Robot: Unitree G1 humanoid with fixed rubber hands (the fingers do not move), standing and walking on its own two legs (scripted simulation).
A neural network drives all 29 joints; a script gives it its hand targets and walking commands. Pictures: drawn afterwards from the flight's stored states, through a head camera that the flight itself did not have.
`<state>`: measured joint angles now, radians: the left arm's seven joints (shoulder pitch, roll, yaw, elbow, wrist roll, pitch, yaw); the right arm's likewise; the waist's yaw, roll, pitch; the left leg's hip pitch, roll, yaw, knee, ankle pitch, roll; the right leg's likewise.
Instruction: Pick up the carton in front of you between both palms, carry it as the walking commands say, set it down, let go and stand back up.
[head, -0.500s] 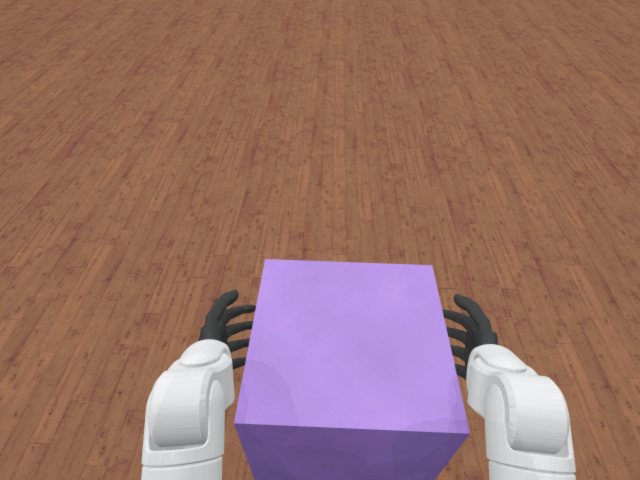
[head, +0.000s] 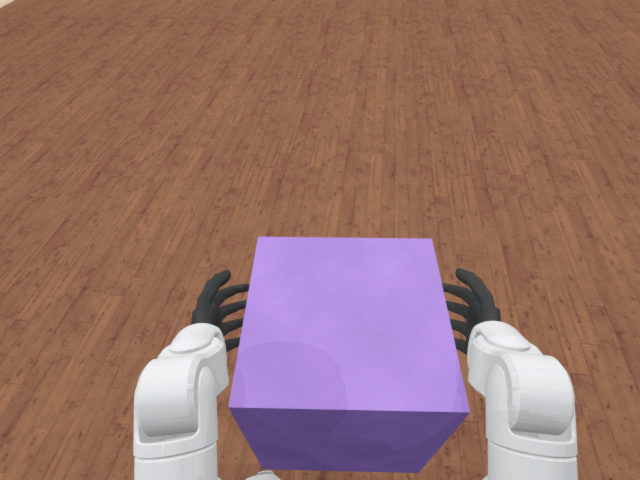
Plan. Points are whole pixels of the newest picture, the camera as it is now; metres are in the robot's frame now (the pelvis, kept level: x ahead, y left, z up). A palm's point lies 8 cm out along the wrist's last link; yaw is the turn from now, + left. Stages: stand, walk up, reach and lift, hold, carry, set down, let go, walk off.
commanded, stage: carry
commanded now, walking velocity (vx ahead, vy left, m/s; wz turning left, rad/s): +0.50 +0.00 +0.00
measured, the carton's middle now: (342, 360) +0.28 +0.01 +0.00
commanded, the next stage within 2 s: none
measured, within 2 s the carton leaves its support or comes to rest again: neither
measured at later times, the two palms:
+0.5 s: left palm (237, 175) +0.59 +0.19 +0.05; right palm (412, 173) +0.57 -0.11 +0.06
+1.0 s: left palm (255, 133) +0.72 +0.18 +0.05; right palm (408, 128) +0.72 -0.12 +0.05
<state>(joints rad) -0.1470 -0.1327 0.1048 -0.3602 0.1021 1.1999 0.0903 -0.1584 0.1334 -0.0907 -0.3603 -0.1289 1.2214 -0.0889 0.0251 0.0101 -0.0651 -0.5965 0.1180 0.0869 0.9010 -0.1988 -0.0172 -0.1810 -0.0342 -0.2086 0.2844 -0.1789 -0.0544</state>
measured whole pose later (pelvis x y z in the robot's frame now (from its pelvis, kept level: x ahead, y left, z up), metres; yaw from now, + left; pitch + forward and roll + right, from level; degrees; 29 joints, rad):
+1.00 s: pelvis +0.45 +0.02 -0.01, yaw +0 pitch +4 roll -1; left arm -0.15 -0.13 0.09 -0.16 0.17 1.08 0.06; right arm -0.15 0.13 -0.11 -0.17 -0.18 1.09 -0.06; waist 0.01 0.01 -0.12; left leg -0.11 0.06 0.15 0.48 -0.38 -0.03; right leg -0.33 -0.05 -0.18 0.53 -0.23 -0.02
